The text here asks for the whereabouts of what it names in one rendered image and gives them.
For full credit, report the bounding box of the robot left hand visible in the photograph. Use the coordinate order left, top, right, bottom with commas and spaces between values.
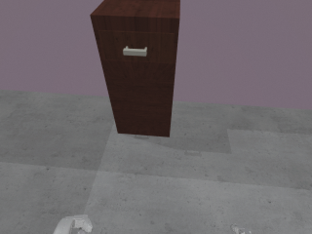
53, 214, 93, 234

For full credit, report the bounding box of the drawer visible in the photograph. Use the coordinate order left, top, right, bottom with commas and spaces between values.
98, 30, 174, 63

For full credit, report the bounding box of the cabinet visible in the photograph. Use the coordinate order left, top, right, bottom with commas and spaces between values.
90, 0, 180, 137

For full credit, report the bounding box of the handle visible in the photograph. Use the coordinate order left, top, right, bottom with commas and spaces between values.
123, 46, 147, 57

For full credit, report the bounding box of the robot right hand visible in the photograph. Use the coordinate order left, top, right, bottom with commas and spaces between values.
231, 223, 252, 234

